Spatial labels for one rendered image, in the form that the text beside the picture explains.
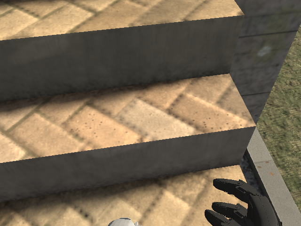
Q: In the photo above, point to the robot right hand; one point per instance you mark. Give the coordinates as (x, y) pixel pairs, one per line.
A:
(259, 210)

